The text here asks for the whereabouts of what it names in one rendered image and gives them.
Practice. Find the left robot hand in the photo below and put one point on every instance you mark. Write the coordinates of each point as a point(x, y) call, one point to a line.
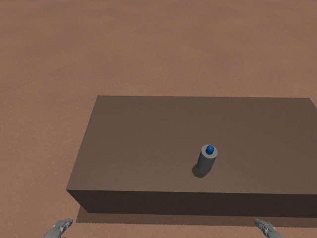
point(58, 228)

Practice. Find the right robot hand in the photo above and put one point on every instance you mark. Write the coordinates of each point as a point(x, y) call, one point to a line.
point(268, 229)

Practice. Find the bottle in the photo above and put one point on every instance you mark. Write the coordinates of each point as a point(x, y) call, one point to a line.
point(206, 159)

